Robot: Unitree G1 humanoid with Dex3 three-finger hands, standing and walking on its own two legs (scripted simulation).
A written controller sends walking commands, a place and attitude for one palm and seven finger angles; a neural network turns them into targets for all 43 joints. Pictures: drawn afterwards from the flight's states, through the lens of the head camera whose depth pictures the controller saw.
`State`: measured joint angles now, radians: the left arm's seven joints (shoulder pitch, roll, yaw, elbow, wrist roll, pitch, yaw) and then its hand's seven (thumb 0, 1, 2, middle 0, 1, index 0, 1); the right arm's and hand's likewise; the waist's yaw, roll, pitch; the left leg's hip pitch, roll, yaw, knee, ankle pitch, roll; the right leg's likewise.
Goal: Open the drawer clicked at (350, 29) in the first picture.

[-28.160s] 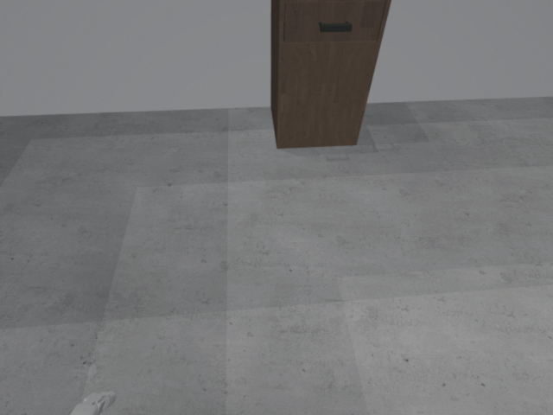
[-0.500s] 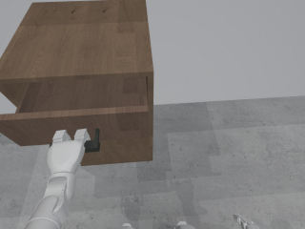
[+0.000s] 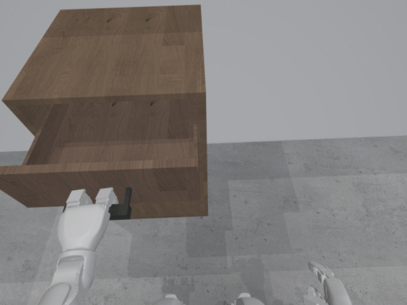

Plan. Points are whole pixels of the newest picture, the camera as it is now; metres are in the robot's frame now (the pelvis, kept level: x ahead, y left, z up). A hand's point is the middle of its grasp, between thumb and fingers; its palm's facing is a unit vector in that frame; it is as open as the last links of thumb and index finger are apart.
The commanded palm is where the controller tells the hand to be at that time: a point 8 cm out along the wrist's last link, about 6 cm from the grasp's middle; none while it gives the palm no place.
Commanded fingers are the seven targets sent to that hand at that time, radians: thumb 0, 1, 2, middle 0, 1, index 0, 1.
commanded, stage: pull the drawer open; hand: left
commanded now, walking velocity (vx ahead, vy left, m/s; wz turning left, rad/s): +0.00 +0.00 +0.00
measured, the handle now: (99, 202) +0.33 +0.24 -0.02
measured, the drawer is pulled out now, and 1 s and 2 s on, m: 0.19 0.30 0.30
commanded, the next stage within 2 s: open the thumb to release the handle in 1.38 s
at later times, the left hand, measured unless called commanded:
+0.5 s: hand (91, 258) +0.22 +0.23 -0.04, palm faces -0.05 -0.06 -1.00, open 5.7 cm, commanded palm +0.18 +0.24 +0.01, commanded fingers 0.00 0.90 0.90 -0.40 -1.35 -0.40 -1.35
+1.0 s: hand (83, 290) +0.16 +0.23 -0.04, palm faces -0.10 -0.08 -0.99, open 5.9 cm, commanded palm +0.12 +0.23 +0.01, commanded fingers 0.00 0.90 0.90 -0.40 -1.35 -0.40 -1.35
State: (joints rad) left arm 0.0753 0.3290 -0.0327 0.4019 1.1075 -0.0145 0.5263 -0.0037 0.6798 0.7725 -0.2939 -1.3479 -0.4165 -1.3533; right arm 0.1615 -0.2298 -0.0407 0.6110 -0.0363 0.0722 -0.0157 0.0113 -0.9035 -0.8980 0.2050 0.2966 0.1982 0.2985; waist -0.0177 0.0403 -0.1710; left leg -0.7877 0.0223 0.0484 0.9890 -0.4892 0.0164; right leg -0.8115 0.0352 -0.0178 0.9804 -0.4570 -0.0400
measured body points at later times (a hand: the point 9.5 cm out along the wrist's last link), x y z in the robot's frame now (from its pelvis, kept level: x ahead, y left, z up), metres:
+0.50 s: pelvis +0.01 +0.00 -0.01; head +0.08 -0.02 +0.44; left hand +0.22 +0.24 +0.01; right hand +0.19 -0.25 -0.11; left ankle -0.01 +0.11 -0.68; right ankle +0.01 -0.10 -0.68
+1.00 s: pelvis +0.01 -0.01 -0.01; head +0.08 -0.03 +0.43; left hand +0.16 +0.23 +0.01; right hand +0.22 -0.23 -0.12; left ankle -0.01 +0.11 -0.68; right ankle +0.01 -0.10 -0.68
